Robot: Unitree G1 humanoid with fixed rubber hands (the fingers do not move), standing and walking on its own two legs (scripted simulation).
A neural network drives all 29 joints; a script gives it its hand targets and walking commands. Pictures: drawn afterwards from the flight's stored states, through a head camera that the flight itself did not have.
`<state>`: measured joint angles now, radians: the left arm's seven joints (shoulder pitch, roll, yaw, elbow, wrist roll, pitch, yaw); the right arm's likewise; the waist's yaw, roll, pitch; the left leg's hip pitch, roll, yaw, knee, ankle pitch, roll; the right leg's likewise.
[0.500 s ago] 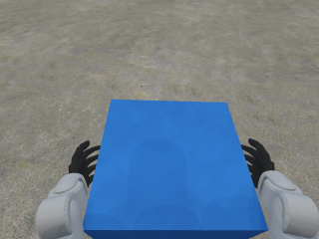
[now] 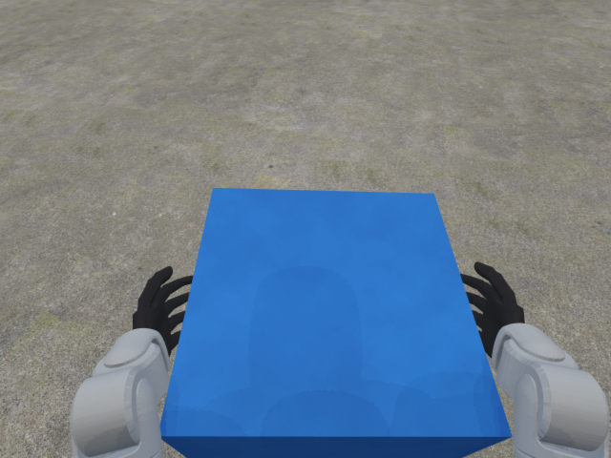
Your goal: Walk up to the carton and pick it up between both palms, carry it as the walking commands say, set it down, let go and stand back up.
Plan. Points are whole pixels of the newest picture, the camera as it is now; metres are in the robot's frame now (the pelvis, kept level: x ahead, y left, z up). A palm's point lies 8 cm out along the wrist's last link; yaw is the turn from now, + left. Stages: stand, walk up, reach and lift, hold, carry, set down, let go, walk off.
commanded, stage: carry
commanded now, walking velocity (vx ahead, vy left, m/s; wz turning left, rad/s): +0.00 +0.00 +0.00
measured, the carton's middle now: (321, 333) +0.27 +0.01 +0.01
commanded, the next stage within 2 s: hold in 0.72 s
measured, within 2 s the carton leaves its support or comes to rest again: neither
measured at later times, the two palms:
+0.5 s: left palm (160, 323) +0.25 +0.20 +0.09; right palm (495, 318) +0.24 -0.19 +0.09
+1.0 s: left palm (166, 332) +0.26 +0.21 +0.04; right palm (455, 314) +0.28 -0.17 +0.03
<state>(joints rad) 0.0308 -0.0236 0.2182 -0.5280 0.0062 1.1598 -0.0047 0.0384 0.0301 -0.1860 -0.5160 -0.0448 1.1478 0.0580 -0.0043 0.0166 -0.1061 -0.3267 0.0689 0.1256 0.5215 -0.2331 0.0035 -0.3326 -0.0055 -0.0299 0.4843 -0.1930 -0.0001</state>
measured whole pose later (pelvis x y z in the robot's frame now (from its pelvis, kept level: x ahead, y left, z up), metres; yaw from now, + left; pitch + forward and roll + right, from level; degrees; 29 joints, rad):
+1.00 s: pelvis +0.02 +0.00 +0.01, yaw -1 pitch -1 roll +0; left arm -0.01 0.07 0.11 -0.10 0.12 0.76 0.03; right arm -0.07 -0.03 -0.06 -0.01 -0.10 0.71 -0.02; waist 0.03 0.00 0.04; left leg -0.19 -0.01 0.01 0.41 -0.21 0.01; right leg -0.21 0.00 0.02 0.42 -0.19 0.00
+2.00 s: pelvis +0.02 +0.00 +0.00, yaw +0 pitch +8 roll +0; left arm -0.27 -0.04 0.38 0.39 0.25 0.42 -0.08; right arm -0.32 0.10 -0.36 0.46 -0.27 0.40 0.05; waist 0.06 -0.02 0.00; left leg -0.41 -0.03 -0.04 0.50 -0.23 0.01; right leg -0.42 0.02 0.05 0.49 -0.21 0.00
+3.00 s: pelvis -0.03 +0.00 -0.14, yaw -1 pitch +44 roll -1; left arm -0.67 0.06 0.49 0.52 0.18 0.32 -0.07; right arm -0.68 0.04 -0.39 0.53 -0.17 0.32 -0.03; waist 0.05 -0.04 -0.26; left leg -1.58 -0.04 -0.05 1.23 -0.41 -0.01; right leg -1.59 0.07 0.06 1.21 -0.37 0.02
